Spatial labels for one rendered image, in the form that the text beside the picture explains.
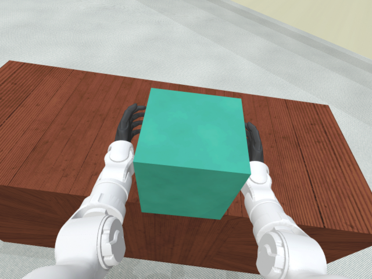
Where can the right robot hand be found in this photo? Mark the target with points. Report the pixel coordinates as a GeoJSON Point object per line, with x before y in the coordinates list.
{"type": "Point", "coordinates": [254, 143]}

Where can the robot left upper arm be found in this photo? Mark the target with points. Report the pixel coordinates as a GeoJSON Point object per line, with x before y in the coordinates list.
{"type": "Point", "coordinates": [87, 248]}

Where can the robot right forearm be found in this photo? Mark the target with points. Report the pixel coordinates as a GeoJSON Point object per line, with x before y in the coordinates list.
{"type": "Point", "coordinates": [263, 208]}

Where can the left robot hand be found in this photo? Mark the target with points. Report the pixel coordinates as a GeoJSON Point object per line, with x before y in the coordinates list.
{"type": "Point", "coordinates": [125, 130]}

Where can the pedestal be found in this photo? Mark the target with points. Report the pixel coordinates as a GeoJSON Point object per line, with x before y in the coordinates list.
{"type": "Point", "coordinates": [56, 125]}

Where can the carton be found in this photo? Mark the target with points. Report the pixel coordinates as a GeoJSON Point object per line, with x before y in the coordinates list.
{"type": "Point", "coordinates": [192, 155]}

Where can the robot left forearm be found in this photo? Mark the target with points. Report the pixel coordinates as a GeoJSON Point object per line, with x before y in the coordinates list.
{"type": "Point", "coordinates": [111, 190]}

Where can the robot right upper arm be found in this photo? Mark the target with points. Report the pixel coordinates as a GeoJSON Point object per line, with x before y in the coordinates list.
{"type": "Point", "coordinates": [283, 255]}

